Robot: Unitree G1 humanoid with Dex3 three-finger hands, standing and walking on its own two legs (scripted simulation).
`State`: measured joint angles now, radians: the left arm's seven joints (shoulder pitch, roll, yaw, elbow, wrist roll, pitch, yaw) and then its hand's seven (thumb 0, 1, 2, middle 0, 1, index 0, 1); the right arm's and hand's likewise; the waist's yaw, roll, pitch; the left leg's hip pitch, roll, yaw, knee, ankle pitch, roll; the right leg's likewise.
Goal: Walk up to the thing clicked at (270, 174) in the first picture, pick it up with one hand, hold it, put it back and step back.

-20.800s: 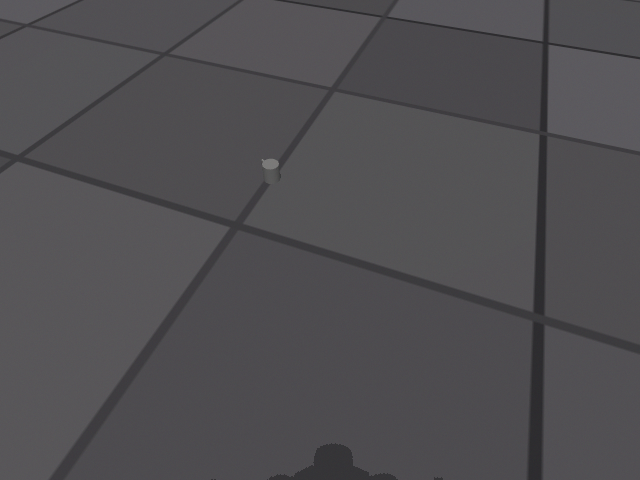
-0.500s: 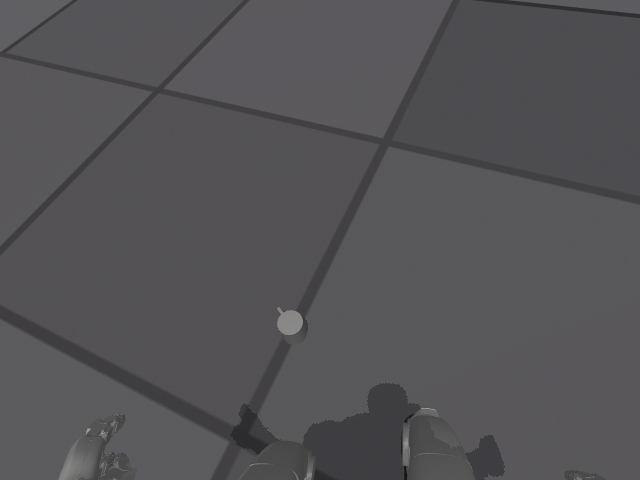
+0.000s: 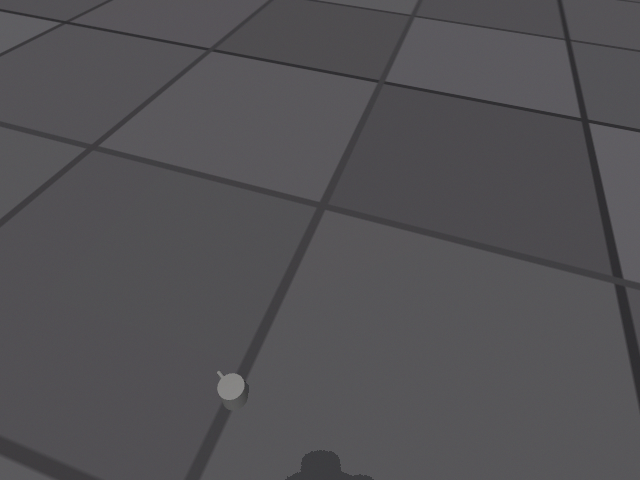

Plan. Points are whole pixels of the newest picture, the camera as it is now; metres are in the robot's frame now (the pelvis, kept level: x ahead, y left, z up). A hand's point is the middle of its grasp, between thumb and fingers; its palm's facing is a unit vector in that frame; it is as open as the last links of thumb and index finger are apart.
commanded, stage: walk up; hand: left
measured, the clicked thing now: (229, 387) +0.50 +0.25 -0.72
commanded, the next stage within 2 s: stand in 1.28 s
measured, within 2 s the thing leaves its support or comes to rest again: neither
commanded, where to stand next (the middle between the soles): +0.11 -0.01 m, yaw +1 degrees
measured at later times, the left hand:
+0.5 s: hand (113, 473) +0.17 +0.29 -0.15, palm faces -0.01 -0.92 -0.40, open 7.4 cm
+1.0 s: hand (119, 469) +0.18 +0.27 -0.14, palm faces -0.06 -0.92 -0.39, open 7.4 cm
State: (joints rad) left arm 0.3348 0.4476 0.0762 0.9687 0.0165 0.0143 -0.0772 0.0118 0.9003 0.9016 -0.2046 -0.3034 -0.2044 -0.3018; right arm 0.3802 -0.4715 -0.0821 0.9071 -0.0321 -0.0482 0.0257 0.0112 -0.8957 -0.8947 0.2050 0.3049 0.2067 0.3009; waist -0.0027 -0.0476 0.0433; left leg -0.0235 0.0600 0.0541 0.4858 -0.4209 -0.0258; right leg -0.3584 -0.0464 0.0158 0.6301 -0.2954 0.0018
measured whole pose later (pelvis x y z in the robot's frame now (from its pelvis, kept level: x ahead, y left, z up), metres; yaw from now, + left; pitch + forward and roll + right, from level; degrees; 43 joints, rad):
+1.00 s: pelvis +0.11 +0.01 +0.01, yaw -2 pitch -4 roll -1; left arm 0.18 0.37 0.00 1.04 0.01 -0.02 0.01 0.01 0.90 0.90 -0.21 -0.30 -0.21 -0.30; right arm 0.11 -0.36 -0.02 1.04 0.00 0.01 0.04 0.01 -0.90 -0.89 0.20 0.30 0.20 0.30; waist 0.01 0.04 0.09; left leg -0.31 0.02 0.02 0.50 -0.13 0.00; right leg -0.15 0.00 0.00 0.54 -0.33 0.01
